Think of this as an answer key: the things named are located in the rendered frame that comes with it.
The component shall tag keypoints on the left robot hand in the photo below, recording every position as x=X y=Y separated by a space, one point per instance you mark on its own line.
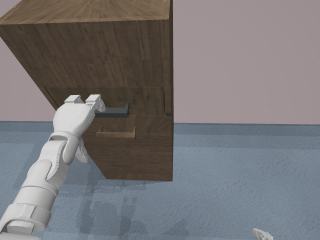
x=75 y=117

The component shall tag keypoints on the handle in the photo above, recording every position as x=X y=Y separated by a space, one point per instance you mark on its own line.
x=115 y=136
x=114 y=112

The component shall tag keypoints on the robot left forearm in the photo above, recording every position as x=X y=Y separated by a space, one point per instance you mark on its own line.
x=31 y=209

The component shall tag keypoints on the cabinet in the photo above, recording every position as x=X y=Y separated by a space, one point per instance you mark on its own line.
x=104 y=43

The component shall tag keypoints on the right robot hand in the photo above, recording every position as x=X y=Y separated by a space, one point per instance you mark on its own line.
x=261 y=235

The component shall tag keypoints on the drawer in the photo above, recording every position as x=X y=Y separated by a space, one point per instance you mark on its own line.
x=143 y=100

